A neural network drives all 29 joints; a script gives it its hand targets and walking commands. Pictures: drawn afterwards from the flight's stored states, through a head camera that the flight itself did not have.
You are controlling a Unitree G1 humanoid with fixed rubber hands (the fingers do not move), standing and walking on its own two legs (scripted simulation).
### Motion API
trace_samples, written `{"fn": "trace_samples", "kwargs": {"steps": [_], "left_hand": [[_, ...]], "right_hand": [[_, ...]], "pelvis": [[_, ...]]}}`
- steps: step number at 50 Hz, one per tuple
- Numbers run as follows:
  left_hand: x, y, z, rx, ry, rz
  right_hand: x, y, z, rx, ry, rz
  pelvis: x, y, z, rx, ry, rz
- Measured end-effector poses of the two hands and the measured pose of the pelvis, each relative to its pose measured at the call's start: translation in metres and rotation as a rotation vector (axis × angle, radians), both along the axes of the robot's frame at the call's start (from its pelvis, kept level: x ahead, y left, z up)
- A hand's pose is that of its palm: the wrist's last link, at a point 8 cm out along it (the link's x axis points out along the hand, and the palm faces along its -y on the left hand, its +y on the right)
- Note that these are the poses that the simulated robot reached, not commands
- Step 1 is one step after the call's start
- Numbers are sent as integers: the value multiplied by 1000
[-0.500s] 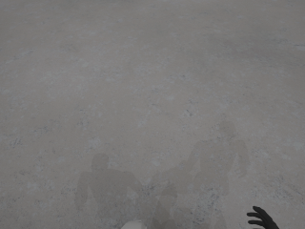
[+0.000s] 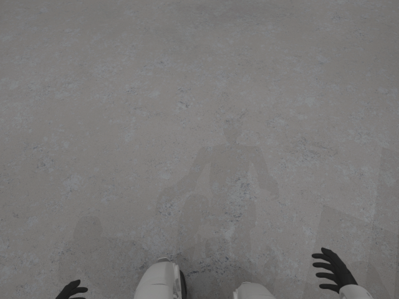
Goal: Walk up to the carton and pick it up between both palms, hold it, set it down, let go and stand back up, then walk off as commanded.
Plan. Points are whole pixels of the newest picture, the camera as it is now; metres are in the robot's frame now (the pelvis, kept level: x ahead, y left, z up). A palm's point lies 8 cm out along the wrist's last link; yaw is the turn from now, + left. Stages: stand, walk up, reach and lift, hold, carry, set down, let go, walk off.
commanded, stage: walk up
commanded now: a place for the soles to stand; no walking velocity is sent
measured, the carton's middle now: out of the picture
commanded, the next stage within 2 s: none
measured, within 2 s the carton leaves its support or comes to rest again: neither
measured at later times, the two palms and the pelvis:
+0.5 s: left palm out of the picture +0.10 +0.24 -0.09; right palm out of the picture -0.15 -0.31 -0.04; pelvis -0.13 +0.03 +0.03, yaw -28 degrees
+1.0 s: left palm out of the picture +0.05 +0.11 -0.07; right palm out of the picture -0.51 -0.17 -0.08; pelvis -0.27 +0.05 +0.02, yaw -56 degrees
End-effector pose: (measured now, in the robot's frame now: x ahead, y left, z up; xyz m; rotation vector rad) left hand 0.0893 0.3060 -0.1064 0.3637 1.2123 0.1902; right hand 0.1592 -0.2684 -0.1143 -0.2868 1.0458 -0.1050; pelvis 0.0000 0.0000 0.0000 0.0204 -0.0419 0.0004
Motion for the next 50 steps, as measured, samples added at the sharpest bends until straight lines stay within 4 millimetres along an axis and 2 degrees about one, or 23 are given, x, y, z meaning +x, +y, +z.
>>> {"fn": "trace_samples", "kwargs": {"steps": [4, 8, 11, 15, 18, 23, 26, 30, 34, 37, 40, 45, 48, 50], "left_hand": [[-8, -14, 13, 20, -15, -77], [-17, -21, 26, 34, -13, -129], [-13, -25, 29, 20, -28, -180], [-1, -31, 24, -30, -76, -265], [8, -40, 18, -73, -95, -325], [10, -57, 17, -111, -60, -485], [7, -66, 18, -123, -44, -562], [2, -85, 21, -109, -47, -668], [-12, -106, 28, -83, -66, -760], [-26, -116, 37, -66, -68, -798], [-32, -127, 42, -55, -77, -833], [-28, -157, 36, -93, -131, -940], [-33, -182, 34, -118, -136, -1006], [-40, -199, 35, -128, -119, -1072]], "right_hand": [[-43, -25, -9, 4, 3, -94], [-82, -40, 2, -18, -10, -180], [-115, -47, 12, -47, -20, -229], [-165, -48, 26, -102, -8, -296], [-210, -43, 39, -136, 10, -341], [-279, -40, 63, -163, -36, -471], [-319, -43, 71, -187, -76, -542], [-378, -47, 66, -204, -99, -627], [-446, -48, 48, -198, -75, -724], [-493, -37, 38, -169, -17, -808], [-536, -17, 31, -152, 34, -859], [-603, 37, 23, -146, 134, -941], [-644, 76, 31, -132, 184, -994], [-671, 94, 39, -132, 197, -1055]], "pelvis": [[-24, -3, 0, -39, -23, -42], [-41, 1, 10, -9, -14, -135], [-55, 5, 14, -19, -10, -192], [-76, 15, 14, -32, -7, -254], [-94, 20, 19, -2, -25, -317], [-122, 26, 25, -4, -31, -443], [-138, 27, 24, 3, -20, -510], [-165, 27, 18, 14, -8, -604], [-195, 24, 10, -25, -7, -662], [-212, 27, 12, -4, -8, -724], [-225, 33, 14, 3, 4, -799], [-247, 44, 7, -5, 13, -885], [-262, 47, 11, 17, -12, -937], [-273, 46, 16, 18, -12, -979]]}}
